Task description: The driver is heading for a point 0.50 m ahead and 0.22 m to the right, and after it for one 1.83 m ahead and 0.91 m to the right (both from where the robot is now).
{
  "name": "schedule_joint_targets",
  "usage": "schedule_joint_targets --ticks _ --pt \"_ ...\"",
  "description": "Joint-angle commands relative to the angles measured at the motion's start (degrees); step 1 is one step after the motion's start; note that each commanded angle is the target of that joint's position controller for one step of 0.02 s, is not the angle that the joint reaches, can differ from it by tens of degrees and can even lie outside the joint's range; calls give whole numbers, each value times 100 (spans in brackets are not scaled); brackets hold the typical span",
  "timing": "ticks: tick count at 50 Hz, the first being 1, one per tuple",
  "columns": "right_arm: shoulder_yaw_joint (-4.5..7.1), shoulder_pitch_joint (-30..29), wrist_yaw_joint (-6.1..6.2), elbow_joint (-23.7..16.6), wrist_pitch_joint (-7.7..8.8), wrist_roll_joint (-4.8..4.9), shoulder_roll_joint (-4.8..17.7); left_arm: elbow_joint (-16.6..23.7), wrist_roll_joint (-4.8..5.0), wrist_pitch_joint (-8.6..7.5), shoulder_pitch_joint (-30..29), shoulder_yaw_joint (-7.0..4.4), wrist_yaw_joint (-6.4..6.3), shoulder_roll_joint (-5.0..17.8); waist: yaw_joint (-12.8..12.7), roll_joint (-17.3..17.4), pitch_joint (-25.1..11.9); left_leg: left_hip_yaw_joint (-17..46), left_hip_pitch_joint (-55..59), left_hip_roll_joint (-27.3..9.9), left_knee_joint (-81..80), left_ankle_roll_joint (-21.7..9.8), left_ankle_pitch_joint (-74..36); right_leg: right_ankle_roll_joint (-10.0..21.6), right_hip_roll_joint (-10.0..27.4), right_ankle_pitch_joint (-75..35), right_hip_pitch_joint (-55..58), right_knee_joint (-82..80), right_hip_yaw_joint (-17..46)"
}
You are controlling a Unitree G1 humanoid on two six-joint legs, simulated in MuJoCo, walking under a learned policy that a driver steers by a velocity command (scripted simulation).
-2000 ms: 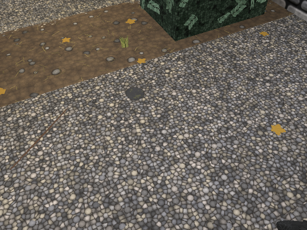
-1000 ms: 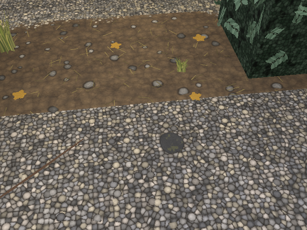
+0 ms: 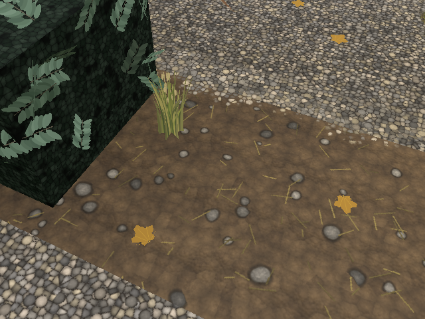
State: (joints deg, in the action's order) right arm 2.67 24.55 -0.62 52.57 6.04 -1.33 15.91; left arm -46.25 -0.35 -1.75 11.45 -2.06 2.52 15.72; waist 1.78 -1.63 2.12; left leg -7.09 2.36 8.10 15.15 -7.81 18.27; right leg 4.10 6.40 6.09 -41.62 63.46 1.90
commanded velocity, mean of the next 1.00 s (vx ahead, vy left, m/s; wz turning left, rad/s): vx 0.58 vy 0.00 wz -0.83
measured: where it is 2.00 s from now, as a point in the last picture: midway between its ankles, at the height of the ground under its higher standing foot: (232, 278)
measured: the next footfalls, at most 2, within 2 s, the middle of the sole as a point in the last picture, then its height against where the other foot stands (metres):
right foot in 0.18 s outside the picture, level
left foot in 0.56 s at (215, 234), level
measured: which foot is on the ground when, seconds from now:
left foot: down 0.00-0.18, up 0.20-0.54, down 0.56-1.00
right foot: up 0.00-0.16, down 0.18-0.56, up 0.58-1.00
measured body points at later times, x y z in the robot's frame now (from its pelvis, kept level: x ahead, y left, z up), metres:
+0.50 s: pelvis +0.46 -0.03 +0.00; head +0.50 -0.04 +0.45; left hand +0.54 +0.25 -0.13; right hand +0.65 -0.32 -0.04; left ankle +0.72 +0.06 -0.69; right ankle +0.34 -0.05 -0.73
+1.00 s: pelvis +0.65 -0.07 -0.01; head +0.65 -0.10 +0.44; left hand +0.98 -0.10 -0.06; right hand +0.46 -0.30 -0.13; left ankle +0.75 +0.01 -0.73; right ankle +0.60 -0.17 -0.73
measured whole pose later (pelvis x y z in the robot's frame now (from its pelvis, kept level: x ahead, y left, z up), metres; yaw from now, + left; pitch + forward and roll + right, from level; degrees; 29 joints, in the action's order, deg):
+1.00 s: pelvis +0.65 -0.07 -0.01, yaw -52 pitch +0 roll +1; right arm 2.7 17.6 0.5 40.9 0.0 -1.2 17.7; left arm -32.3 -1.3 3.7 3.4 -2.8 3.0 16.6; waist 3.4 0.3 3.0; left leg -16.8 -15.0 -8.9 33.8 1.7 17.2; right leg 1.8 0.6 14.9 -22.0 36.1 -2.1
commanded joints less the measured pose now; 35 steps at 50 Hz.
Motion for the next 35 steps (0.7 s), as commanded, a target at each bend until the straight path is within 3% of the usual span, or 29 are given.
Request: schedule_joint_targets --ticks 1,3,5,6,7,8,9,10,11,12,13,14,15,16,18,19,21,24,26,27,28,29,30,31,32,33,35 --pt "-37 -299 -3 -320 213 37 274 444 39 -51 -592 84 97 58 -99 316 596 -186 -1051 -1200 -981 600 -4344 99 -181 -1048 397 -985 -655" --pt "-74 -131 74 -243 236 72 395 565 32 -89 -924 144 145 60 -60 247 585 -450 -761 -1286 -1024 741 -5624 230 -469 -1448 767 -1859 -1124" --pt "-41 -81 237 -243 231 69 697 517 -10 -73 -742 128 167 234 -277 535 240 -608 -105 -1521 -461 907 -7604 380 -855 -1551 1269 -2291 -1422" --pt "0 -167 342 -294 179 48 865 408 -25 -39 -382 84 162 406 -513 709 -18 -634 141 -1648 80 973 -8380 446 -1056 -1326 1666 -2360 -1470" --pt "50 -335 429 -373 91 8 1029 216 -38 -1 300 -2 143 646 -911 820 -372 -609 189 -1756 970 1017 -8979 526 -1275 -981 2364 -2342 -1465" --pt "103 -693 474 -509 -11 -46 1180 -99 -55 31 1424 -139 106 941 -1500 849 -809 -525 -183 -1848 2382 1016 -9163 695 -1389 -618 3487 -2282 -1296" --pt "181 -1315 466 -682 -109 -70 1355 -459 -39 47 2813 -323 19 1236 -2284 639 -1126 -453 -1106 -1717 4762 978 -8039 1148 -1067 -356 4747 -2644 -616" --pt "147 -1962 322 -794 -101 -79 991 -591 216 100 2935 -472 -92 1349 -2373 -759 -840 -400 -2660 -345 7548 910 -1527 1354 -743 -421 5473 -3212 17" --pt "-131 -1126 239 -1343 47 -98 106 -423 3 107 2030 -466 -106 1736 -825 -1352 -998 539 -4744 -238 9003 1089 1110 2126 48 -1882 6198 -2621 2069" --pt "-227 -909 175 -1678 162 -5 255 -128 -52 129 1728 -521 -179 1717 -860 -961 -2018 1534 -5550 -395 9002 1030 1093 2892 937 1149 6851 -4160 4278" --pt "-244 -1219 112 -1609 259 -106 532 -48 -99 133 1445 -413 -266 1082 -672 376 -879 1565 -5621 -766 8003 799 494 2417 876 2361 5565 -5128 4492" --pt "-214 -1395 73 -1637 230 -162 584 -97 -105 94 1157 -341 -282 851 -289 851 -227 1501 -5231 -1030 7222 800 242 2075 661 2273 4406 -5239 3974" --pt "-259 -1430 74 -1619 113 -297 508 -87 -88 4 1047 -329 -290 895 -77 968 137 1421 -4865 -1134 6863 870 351 1914 359 1639 3556 -5221 3491" --pt "-293 -1365 66 -1637 -63 -360 475 -41 -62 -98 960 -322 -305 936 102 1032 309 1356 -4465 -1294 6349 977 351 1807 88 1479 2795 -5309 3029" --pt "-367 -1765 30 -1869 -244 -343 388 40 -14 -263 821 -327 -250 1036 149 804 533 1012 -3697 -1459 5050 1147 80 1706 -394 936 1565 -5551 2343" --pt "-394 -2087 6 -2017 -229 -265 368 68 -12 -299 798 -359 -253 1110 79 699 642 856 -3385 -1444 4319 1225 -358 1643 -540 -204 1280 -5511 2082" --pt "-494 -2472 -19 -2182 -181 -106 97 46 44 -276 873 -421 -220 1140 -156 384 452 570 -2549 -1163 2900 1188 -1590 1165 -949 -2116 1239 -5007 1444" --pt "-445 -2531 57 -2215 -158 -6 216 -47 101 -128 1371 -523 -157 1224 -591 -63 -241 505 -2116 -565 1864 1030 -2284 584 -1131 -3124 2409 -4065 1468" --pt "-326 -2120 171 -2133 -96 -46 536 60 65 -66 1253 -565 -229 1254 -382 -262 -566 787 -1549 -380 1219 977 -2221 229 -1200 -3117 2864 -3093 1798" --pt "-246 -1460 223 -1939 -35 -35 713 190 70 -74 959 -578 -249 1277 32 -223 -846 885 -862 -503 822 913 -2720 38 -1293 -2848 2827 -2171 1781" --pt "-140 -533 263 -1702 41 -95 1006 354 126 -113 780 -516 -251 1004 439 -74 -1325 1319 268 -1208 935 740 -3381 -134 -1453 -1598 2271 -828 1583" --pt "-79 117 273 -1630 47 -195 1311 583 150 -94 1039 -339 -332 263 369 1039 -2047 2620 1617 -3139 1758 559 -6288 -185 -1842 3496 1124 969 755" --pt "32 -125 200 -1741 -34 -191 1427 822 297 -31 2067 -318 -417 522 -170 1813 -3404 4238 2293 -4369 1803 -362 -6553 -286 -1575 3425 628 2201 587" --pt "31 -862 252 -1973 -103 -108 984 619 49 72 1749 -369 -429 845 -125 1094 -3066 4013 1456 -3805 1372 -453 -4742 -297 -1111 2464 480 2199 392" --pt "-149 -1206 273 -2008 -150 -81 408 722 -52 150 1102 -408 -356 930 -74 799 -2098 2967 572 -3202 1138 -255 -4028 -400 -971 1990 371 1834 229" --pt "-203 -1284 277 -1914 -217 -103 253 781 -103 231 832 -433 -256 894 -123 694 -1556 2382 63 -2860 979 -112 -3784 -517 -841 1869 322 1646 169" --pt "-139 -1158 306 -1733 -268 -3 426 935 -142 458 699 -403 -83 723 -206 1044 -929 1606 -838 -2651 692 -87 -4182 -629 -664 1845 584 1299 121"
Velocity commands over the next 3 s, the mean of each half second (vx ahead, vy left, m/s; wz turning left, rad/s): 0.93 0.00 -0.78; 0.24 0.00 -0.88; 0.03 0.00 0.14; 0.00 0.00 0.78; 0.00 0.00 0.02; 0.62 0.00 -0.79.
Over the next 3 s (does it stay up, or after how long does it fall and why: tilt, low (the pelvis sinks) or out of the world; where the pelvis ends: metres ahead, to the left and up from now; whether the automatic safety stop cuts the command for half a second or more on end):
stays up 0.76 -0.20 -0.01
